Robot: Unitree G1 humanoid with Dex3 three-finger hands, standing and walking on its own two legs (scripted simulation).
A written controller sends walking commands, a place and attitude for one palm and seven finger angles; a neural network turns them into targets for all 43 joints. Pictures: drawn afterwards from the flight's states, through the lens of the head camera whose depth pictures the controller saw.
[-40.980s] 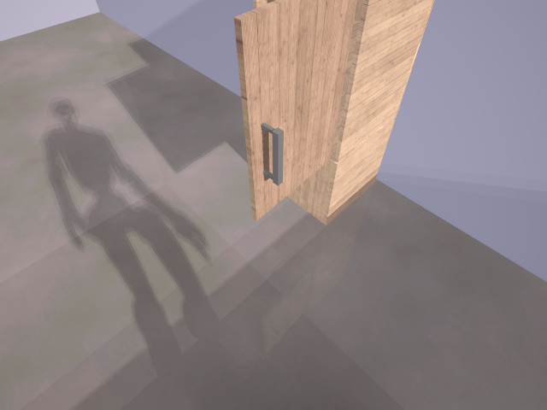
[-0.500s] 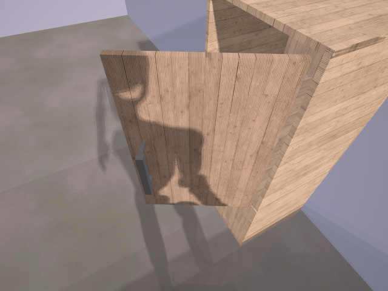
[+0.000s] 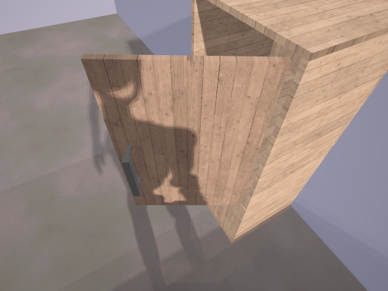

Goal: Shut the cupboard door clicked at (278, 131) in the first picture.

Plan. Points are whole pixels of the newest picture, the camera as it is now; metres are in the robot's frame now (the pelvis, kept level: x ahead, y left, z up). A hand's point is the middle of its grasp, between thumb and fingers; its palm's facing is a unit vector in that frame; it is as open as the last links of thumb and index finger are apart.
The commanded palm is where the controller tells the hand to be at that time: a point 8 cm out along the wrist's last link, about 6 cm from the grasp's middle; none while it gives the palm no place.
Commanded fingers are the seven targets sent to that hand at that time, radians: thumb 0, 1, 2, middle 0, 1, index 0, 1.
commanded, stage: look again from close up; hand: left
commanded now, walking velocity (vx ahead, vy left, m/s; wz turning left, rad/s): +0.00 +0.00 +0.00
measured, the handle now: (133, 172) +0.43 +0.20 -0.08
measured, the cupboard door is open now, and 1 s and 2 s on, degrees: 60 60 60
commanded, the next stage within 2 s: raise the hand and make a fist in 0.16 s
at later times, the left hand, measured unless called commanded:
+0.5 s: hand (123, 241) +0.21 +0.15 +0.00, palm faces +0.22 -0.97 -0.05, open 7.0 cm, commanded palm +0.11 +0.20 -0.07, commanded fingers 0.00 0.90 0.90 -0.42 -0.54 -0.42 -0.54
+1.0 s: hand (140, 263) +0.20 +0.13 -0.09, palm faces -0.07 -1.00 +0.02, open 4.6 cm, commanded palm +0.14 +0.20 -0.07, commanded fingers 0.00 0.90 0.90 -0.88 -1.04 -0.88 -1.04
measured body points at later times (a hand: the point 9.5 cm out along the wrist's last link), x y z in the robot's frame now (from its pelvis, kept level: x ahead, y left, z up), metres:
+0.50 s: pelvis -0.01 -0.04 -0.03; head -0.01 -0.05 +0.42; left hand +0.20 +0.21 +0.00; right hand +0.14 -0.29 -0.11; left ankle +0.02 +0.06 -0.74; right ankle +0.03 -0.16 -0.74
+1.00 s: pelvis -0.01 -0.07 -0.13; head +0.08 -0.07 +0.31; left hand +0.19 +0.19 -0.08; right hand +0.22 -0.26 -0.22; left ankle +0.02 +0.06 -0.74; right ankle +0.03 -0.16 -0.74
